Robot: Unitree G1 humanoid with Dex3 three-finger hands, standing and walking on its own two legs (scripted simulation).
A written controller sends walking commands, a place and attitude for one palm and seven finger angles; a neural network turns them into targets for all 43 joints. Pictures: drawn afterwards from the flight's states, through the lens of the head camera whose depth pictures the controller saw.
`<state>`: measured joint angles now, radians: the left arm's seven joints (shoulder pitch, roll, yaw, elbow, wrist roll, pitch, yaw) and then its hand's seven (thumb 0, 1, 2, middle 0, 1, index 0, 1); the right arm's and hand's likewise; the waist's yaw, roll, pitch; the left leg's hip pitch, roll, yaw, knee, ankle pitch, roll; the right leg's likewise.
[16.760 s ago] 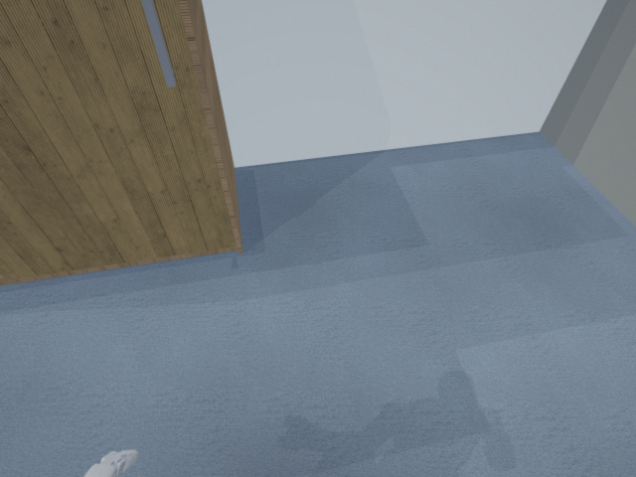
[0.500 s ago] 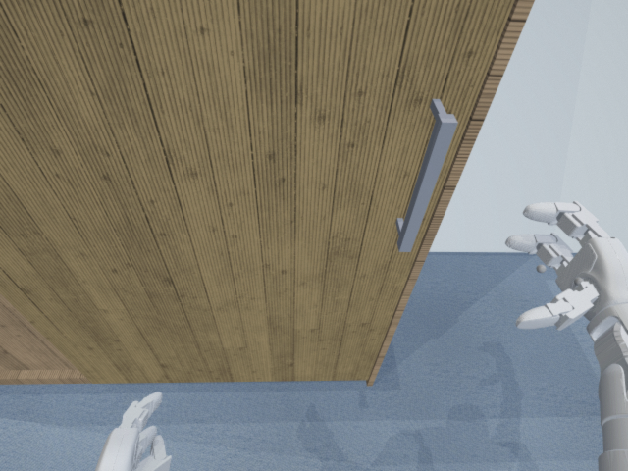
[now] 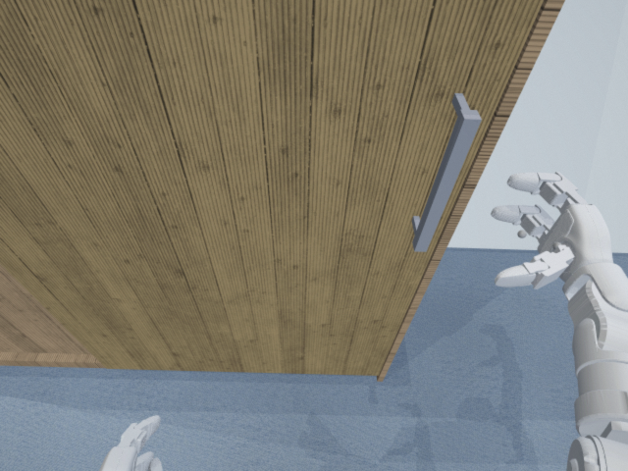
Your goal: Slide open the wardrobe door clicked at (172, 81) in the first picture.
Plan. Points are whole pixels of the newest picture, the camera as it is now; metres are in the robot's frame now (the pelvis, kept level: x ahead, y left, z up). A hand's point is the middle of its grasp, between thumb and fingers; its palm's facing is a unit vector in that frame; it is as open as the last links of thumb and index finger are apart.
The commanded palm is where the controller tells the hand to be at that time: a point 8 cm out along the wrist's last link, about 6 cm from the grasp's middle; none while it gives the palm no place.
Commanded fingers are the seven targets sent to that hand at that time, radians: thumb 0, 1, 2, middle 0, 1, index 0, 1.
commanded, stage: move the hooked fingers beside the handle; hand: right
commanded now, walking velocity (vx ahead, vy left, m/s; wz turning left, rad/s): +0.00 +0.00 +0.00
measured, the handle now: (437, 182) +0.48 -0.12 +0.12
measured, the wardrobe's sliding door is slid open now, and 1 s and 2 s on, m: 0.00 0.00 0.00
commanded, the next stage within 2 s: feel for the door with the fingertips in 1.20 s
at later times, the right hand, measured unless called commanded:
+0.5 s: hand (492, 204) +0.44 -0.19 +0.13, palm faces -0.07 +1.00 +0.01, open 14.0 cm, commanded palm +0.42 -0.24 +0.13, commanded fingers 0.00 0.50 -0.30 0.30 1.20 0.30 1.20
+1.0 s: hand (486, 208) +0.43 -0.17 +0.13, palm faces -0.07 +1.00 +0.00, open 14.0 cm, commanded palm +0.41 -0.23 +0.13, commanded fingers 0.00 0.50 -0.30 0.30 1.20 0.30 1.20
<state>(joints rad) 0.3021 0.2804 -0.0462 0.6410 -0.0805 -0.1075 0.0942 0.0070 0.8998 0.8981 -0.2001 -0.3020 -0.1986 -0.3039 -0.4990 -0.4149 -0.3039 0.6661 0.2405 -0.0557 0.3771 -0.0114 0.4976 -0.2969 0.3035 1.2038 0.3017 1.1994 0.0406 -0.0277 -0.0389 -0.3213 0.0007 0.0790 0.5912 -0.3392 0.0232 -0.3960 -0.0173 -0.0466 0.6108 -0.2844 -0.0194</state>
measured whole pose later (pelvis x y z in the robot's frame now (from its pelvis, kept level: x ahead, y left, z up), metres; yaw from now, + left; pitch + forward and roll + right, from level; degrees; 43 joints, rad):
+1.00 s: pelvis +0.00 +0.00 +0.00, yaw +1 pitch +6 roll +1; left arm 0.33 0.28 -0.03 0.64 -0.07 -0.03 0.06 0.00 0.90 0.90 -0.20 -0.30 -0.20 -0.30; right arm -0.65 -0.37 -0.27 0.84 0.20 -0.14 0.29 -0.01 0.50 -0.30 0.30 1.20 0.30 1.20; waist 0.06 -0.03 -0.06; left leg -0.38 -0.01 0.07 0.62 -0.35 0.02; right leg -0.45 -0.02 -0.06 0.64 -0.30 -0.02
